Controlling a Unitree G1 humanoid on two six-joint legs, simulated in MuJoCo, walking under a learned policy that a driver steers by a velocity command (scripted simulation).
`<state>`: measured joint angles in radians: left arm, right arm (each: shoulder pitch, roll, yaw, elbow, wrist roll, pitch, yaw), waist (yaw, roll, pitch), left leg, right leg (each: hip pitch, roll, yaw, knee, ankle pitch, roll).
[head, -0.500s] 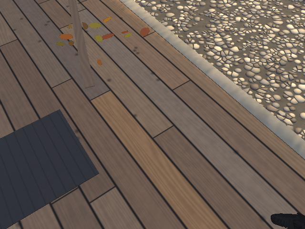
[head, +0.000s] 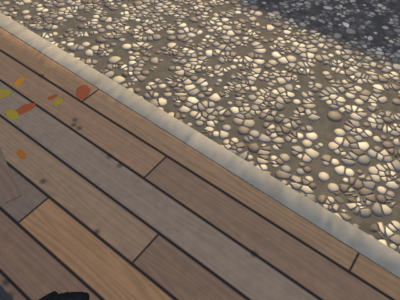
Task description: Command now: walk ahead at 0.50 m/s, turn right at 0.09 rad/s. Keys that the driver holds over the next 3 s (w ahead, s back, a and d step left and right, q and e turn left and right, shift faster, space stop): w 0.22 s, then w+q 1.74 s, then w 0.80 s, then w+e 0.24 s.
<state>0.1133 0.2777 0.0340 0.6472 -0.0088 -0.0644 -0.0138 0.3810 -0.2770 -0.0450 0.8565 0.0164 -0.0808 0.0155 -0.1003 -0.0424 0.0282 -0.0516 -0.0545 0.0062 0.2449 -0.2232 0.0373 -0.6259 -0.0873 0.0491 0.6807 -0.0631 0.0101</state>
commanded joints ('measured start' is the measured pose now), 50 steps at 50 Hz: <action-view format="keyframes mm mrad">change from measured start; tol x32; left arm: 1 -109 49 9 -95 -9 -21 -12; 9 334 273 88 0 13 -10 -6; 50 -96 64 21 -23 15 -41 12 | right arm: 1 -3 -181 -38 -43 9 -5 -4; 30 -394 -51 -4 -227 3 21 45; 36 54 -320 -117 -167 11 42 14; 50 -72 -179 -67 -196 5 29 -31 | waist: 1 9 118 16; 9 180 -276 -398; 29 186 16 72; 37 -5 206 -431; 50 43 124 -29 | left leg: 1 -39 257 -140 -74 267 154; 7 -45 216 -62 326 577 67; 10 -691 67 -121 1009 -336 -12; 24 -607 151 -75 504 334 -44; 31 -640 103 31 358 154 26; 35 -16 16 17 282 115 144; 37 503 399 -852 107 -42 402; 50 -233 125 -248 -1 202 188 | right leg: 1 73 32 -32 -94 86 -7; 7 534 60 -50 -204 9 -120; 9 1014 -313 641 -322 -188 -328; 17 477 -145 115 -538 71 -238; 29 709 -178 -155 -518 248 -170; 34 726 -160 -237 -90 857 -102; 37 -97 146 3 704 -537 5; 50 116 59 -8 -50 125 73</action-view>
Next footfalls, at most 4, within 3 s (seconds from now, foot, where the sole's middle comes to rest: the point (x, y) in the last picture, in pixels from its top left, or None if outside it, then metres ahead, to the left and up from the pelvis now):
0.14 right None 0.25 -0.14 -0.78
0.70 left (156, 286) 0.53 0.11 -0.78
1.16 right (180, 198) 0.86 0.01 -0.78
1.70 left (80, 194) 0.91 0.39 -0.78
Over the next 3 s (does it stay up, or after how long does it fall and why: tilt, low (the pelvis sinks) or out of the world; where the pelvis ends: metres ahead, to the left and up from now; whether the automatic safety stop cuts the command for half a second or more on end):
stays up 1.22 0.84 0.00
